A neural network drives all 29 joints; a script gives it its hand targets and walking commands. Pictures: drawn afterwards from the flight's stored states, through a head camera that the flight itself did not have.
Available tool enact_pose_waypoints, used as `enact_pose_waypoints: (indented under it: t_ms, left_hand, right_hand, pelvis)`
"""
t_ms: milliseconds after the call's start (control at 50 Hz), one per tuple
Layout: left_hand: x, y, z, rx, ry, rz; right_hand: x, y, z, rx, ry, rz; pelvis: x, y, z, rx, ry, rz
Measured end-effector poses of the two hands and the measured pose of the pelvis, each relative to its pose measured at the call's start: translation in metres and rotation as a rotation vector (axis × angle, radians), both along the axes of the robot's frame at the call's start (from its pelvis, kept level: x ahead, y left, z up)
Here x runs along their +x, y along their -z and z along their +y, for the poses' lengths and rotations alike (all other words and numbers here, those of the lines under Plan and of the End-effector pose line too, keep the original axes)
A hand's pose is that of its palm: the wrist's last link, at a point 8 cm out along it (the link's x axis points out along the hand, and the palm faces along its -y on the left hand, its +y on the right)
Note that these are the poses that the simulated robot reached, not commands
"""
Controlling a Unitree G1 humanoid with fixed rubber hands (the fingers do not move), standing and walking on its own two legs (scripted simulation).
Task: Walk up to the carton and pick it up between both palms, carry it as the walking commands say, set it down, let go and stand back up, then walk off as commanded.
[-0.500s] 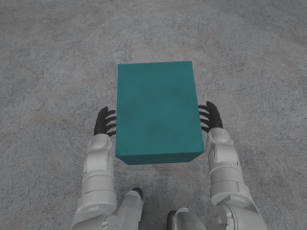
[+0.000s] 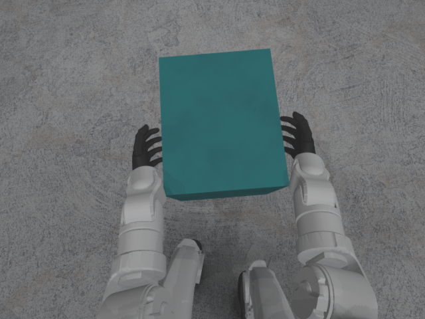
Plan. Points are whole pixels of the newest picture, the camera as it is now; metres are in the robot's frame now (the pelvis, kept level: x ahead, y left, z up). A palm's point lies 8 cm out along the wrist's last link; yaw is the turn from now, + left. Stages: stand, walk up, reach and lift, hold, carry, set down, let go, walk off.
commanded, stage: set down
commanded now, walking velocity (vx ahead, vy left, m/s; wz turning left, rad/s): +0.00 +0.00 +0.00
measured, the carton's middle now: (219, 135) +0.48 +0.06 -0.14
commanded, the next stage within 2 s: none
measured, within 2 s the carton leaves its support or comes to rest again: neither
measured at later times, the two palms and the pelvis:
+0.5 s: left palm (155, 165) +0.39 +0.20 -0.15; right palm (288, 154) +0.46 -0.10 -0.14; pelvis -0.01 -0.01 -0.07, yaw -1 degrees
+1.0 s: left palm (160, 168) +0.41 +0.20 -0.24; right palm (276, 155) +0.49 -0.09 -0.24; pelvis -0.03 -0.01 -0.13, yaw -3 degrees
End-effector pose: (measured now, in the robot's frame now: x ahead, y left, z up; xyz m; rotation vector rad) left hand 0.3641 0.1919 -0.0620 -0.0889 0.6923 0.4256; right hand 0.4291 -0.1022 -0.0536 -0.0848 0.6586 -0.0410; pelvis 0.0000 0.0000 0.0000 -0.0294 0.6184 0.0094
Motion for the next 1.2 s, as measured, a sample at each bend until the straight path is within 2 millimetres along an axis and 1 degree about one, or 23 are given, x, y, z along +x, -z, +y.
enact_pose_waypoints:
  t_ms: [100,340,440,560,660,760,860,1000,1080,1200]
  left_hand:
    - [0.006,0.015,-0.002,0.001,0.004,0.026]
    - [0.016,0.069,-0.003,0.023,0.01,0.054]
    - [0.023,0.081,0.001,0.035,0.014,0.047]
    - [0.032,0.092,0.003,0.025,0.01,0.05]
    - [0.037,0.111,0.0,0.026,0.03,0.067]
    - [0.044,0.132,0.0,0.001,0.073,0.058]
    - [0.049,0.15,0.005,0.013,0.071,0.062]
    - [0.048,0.18,0.012,0.01,0.046,0.063]
    - [0.05,0.195,0.009,0.001,0.038,0.058]
    - [0.061,0.211,0.005,0.001,0.059,0.049]
  right_hand:
    - [0.005,0.016,-0.002,-0.005,0.001,0.024]
    - [0.019,0.068,-0.002,-0.013,-0.015,0.04]
    - [0.025,0.082,0.002,0.001,-0.014,0.034]
    - [0.032,0.095,0.003,-0.009,-0.017,0.037]
    - [0.039,0.11,-0.001,-0.012,-0.028,0.05]
    - [0.046,0.129,-0.004,-0.017,-0.035,0.048]
    - [0.052,0.153,0.0,-0.008,-0.044,0.051]
    - [0.058,0.181,0.01,-0.01,-0.064,0.05]
    - [0.063,0.191,0.009,-0.031,-0.071,0.04]
    - [0.074,0.201,0.004,-0.039,-0.062,0.03]
  pelvis:
    - [-0.006,0.013,-0.002,-0.001,0.001,0.018]
    - [-0.014,0.049,-0.01,0.004,0.017,0.112]
    - [-0.015,0.063,-0.012,0.001,0.017,0.132]
    - [-0.015,0.075,-0.012,0.001,0.014,0.146]
    - [-0.016,0.085,-0.01,-0.006,0.015,0.172]
    - [-0.018,0.098,-0.008,-0.006,0.027,0.193]
    - [-0.023,0.111,-0.006,-0.01,0.034,0.206]
    - [-0.03,0.13,-0.005,-0.011,0.031,0.225]
    - [-0.034,0.142,-0.006,-0.016,0.026,0.222]
    - [-0.041,0.158,-0.007,-0.017,0.033,0.214]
